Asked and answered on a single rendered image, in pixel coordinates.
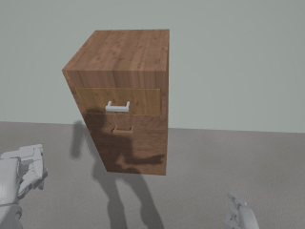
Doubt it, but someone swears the handle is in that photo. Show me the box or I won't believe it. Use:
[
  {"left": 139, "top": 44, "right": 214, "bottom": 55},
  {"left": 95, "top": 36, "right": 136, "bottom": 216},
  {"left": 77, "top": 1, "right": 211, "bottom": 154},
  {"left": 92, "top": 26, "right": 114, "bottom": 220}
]
[
  {"left": 105, "top": 101, "right": 130, "bottom": 112},
  {"left": 112, "top": 130, "right": 133, "bottom": 135}
]

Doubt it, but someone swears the left robot hand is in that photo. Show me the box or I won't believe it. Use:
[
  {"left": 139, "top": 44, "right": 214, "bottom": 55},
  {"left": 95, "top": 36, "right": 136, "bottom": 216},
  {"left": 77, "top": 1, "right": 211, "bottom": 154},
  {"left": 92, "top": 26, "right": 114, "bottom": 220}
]
[{"left": 0, "top": 144, "right": 48, "bottom": 205}]

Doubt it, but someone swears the left robot forearm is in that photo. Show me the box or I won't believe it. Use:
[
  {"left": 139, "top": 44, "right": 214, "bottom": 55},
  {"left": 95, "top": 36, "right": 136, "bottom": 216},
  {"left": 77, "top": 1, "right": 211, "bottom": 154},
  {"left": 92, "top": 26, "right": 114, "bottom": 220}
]
[{"left": 0, "top": 203, "right": 24, "bottom": 229}]

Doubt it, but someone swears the drawer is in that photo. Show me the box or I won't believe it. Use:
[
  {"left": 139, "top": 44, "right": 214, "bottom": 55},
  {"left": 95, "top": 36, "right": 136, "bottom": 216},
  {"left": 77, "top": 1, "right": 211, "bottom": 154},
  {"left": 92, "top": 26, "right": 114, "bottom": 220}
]
[{"left": 75, "top": 87, "right": 162, "bottom": 115}]

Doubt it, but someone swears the right robot hand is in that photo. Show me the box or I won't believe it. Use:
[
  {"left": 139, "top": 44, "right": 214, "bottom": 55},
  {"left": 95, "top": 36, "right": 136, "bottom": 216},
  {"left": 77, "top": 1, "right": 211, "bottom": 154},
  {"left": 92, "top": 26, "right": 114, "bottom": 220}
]
[{"left": 222, "top": 191, "right": 259, "bottom": 229}]

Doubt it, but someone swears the cabinet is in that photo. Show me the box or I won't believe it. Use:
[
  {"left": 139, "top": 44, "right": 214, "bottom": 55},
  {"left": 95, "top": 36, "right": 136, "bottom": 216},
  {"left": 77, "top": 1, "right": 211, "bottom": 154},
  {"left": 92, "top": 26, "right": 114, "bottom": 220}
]
[{"left": 61, "top": 29, "right": 170, "bottom": 176}]

